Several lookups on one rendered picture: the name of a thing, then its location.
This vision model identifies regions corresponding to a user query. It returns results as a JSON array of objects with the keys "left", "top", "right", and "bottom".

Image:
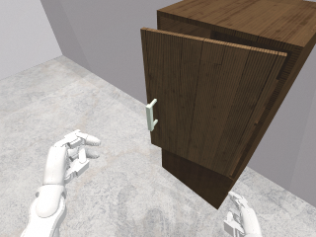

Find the cupboard door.
[{"left": 140, "top": 27, "right": 287, "bottom": 177}]

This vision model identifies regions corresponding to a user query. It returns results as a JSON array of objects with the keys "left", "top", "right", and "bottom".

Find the right robot hand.
[{"left": 223, "top": 191, "right": 263, "bottom": 237}]

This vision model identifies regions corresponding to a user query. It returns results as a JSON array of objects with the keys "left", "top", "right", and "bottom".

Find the left robot hand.
[{"left": 42, "top": 129, "right": 102, "bottom": 187}]

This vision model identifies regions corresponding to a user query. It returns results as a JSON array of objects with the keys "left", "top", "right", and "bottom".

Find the handle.
[{"left": 145, "top": 99, "right": 158, "bottom": 131}]

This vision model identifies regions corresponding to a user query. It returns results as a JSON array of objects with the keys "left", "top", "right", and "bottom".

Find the left robot forearm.
[{"left": 20, "top": 184, "right": 67, "bottom": 237}]

